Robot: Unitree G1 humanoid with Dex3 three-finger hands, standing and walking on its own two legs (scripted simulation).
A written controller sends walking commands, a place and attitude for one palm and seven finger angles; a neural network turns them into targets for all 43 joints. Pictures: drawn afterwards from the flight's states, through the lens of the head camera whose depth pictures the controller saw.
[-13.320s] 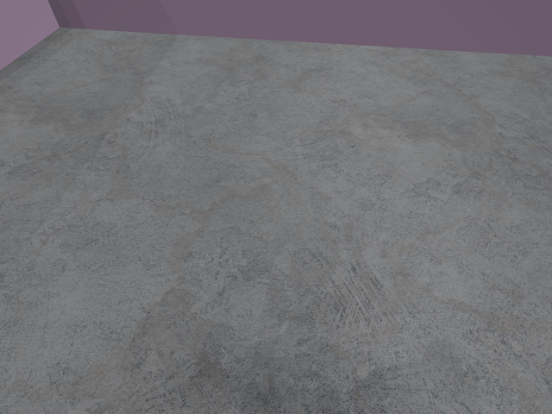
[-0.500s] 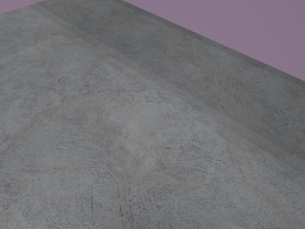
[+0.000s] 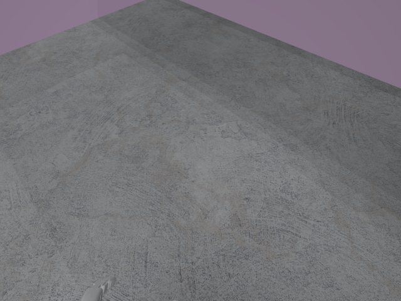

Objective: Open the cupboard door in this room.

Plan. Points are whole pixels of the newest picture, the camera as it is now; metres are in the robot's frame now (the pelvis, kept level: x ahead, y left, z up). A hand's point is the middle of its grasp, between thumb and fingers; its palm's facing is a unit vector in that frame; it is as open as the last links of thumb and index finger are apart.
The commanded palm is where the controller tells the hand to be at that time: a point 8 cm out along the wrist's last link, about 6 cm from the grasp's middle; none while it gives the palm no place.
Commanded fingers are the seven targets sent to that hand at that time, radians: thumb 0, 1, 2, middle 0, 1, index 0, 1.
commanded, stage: turn or walk to find it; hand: left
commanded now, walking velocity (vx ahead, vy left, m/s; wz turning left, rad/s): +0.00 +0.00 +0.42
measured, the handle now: out of the picture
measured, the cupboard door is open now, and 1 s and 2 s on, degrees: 0 0 0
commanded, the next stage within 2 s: none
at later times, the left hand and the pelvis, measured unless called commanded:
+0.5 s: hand out of the picture -0.05 +0.25 -0.18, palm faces +0.29 -0.93 -0.24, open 7.4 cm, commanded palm none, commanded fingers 0.00 0.90 0.90 -0.20 -0.30 -0.20 -0.30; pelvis -0.02 +0.03 +0.00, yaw +14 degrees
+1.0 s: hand out of the picture +0.00 +0.21 -0.13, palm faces +0.43 -0.86 -0.28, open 7.4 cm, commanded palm none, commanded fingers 0.00 0.90 0.90 -0.20 -0.30 -0.20 -0.30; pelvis -0.01 -0.01 +0.01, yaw +27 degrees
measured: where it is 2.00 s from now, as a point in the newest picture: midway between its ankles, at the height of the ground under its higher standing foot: outside the picture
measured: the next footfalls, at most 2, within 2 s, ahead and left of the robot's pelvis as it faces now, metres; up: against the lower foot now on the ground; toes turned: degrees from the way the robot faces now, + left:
left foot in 0.42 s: -0.02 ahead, +0.14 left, +0.00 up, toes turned +17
right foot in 0.88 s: +0.06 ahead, -0.08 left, +0.00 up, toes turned +19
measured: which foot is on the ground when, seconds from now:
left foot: up 0.00-0.40, down 0.42-0.88, up 0.90-1.00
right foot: down 0.00-0.42, up 0.44-0.86, down 0.88-1.00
